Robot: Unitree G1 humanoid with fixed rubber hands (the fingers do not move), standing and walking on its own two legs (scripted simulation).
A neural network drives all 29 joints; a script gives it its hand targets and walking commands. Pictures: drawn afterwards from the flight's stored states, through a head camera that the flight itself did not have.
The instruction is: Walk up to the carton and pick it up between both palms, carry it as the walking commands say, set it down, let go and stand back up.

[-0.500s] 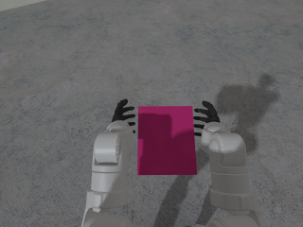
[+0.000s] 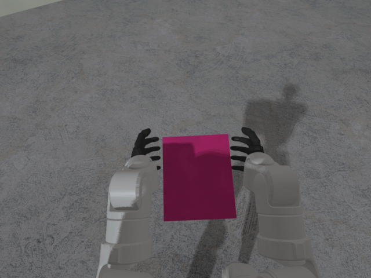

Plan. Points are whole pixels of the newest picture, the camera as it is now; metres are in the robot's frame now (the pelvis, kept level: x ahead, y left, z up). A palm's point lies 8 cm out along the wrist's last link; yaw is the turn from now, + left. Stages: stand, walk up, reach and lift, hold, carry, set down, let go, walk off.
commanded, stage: carry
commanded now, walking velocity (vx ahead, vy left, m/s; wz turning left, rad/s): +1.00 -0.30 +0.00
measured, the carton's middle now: (196, 179) +0.33 -0.01 -0.02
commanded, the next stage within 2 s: none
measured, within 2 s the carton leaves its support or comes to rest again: neither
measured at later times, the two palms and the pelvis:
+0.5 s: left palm (180, 48) +0.75 +0.01 +0.09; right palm (247, 45) +0.77 -0.22 +0.09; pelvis +0.44 -0.12 -0.02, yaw +3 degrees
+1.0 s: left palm out of the picture +1.22 -0.09 +0.07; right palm out of the picture +1.24 -0.31 +0.06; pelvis +0.91 -0.24 -0.02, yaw +6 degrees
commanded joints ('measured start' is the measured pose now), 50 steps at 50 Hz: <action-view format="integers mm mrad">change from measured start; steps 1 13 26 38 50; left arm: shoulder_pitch -245 -316 -246 -266 -324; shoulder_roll -1048 -1171 -986 -1058 -1136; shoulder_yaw -426 -400 -388 -418 -385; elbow -107 -50 -71 -97 -29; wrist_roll -260 -312 -268 -261 -308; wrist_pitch -29 -31 16 -26 -13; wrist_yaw -185 -228 -217 -195 -239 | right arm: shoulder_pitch -294 -394 -261 -328 -394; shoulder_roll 1027 1065 998 1052 1068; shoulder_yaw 403 411 397 393 401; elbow -111 -162 -59 -78 -135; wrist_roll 285 252 216 292 253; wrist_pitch -40 -75 -19 -26 -52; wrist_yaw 209 188 167 216 194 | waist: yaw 21 68 14 24 67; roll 203 -95 -117 169 -96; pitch -231 -426 -338 -222 -449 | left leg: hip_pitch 214 -617 30 159 -633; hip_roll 136 12 -152 128 9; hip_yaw -81 -200 36 -95 -242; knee -81 848 195 -93 988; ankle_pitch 582 -65 158 467 -89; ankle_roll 67 34 68 68 46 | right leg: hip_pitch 32 758 541 0 781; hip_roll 29 -215 -79 10 -243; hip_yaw -95 213 -145 -53 281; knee -302 -557 -180 -207 -511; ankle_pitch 110 221 915 77 208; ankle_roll -5 -152 -93 1 -139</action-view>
